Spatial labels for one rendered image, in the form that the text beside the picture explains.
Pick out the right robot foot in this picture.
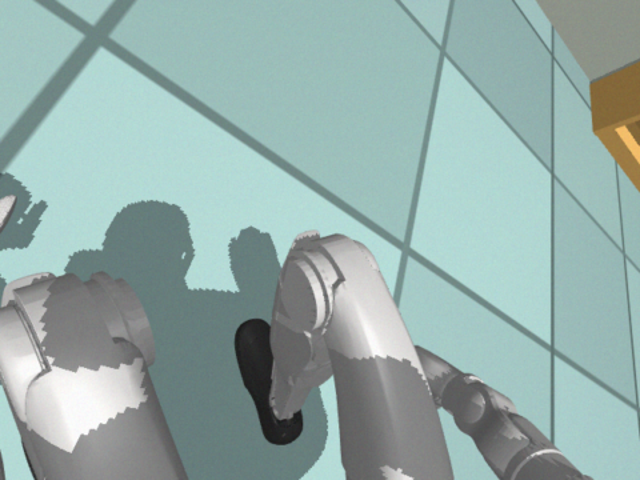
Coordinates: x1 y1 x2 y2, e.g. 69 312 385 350
235 319 303 445

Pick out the left robot hand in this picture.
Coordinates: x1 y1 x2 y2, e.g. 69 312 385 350
0 195 17 234

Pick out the bookshelf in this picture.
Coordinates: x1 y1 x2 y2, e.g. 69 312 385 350
590 62 640 192

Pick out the right robot arm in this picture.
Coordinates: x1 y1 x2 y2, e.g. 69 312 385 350
441 373 594 480

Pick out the right robot hand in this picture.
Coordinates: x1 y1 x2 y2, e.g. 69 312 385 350
414 345 463 409

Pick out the left robot foot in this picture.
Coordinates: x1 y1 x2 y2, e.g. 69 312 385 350
21 439 38 480

